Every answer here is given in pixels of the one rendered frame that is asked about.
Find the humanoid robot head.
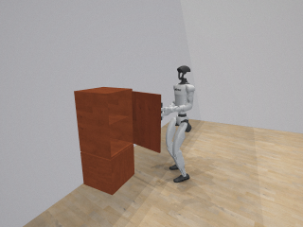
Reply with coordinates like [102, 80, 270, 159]
[177, 65, 191, 85]

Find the left robot upper arm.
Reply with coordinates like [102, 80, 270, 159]
[185, 84, 195, 107]

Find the right robot shin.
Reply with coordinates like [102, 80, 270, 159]
[167, 148, 173, 158]

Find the left robot forearm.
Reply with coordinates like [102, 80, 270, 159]
[170, 104, 192, 113]

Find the cupboard door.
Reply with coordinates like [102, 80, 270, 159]
[132, 91, 162, 153]

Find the robot left hand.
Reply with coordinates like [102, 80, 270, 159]
[161, 107, 171, 116]

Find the right robot forearm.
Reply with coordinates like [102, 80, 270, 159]
[162, 101, 175, 113]

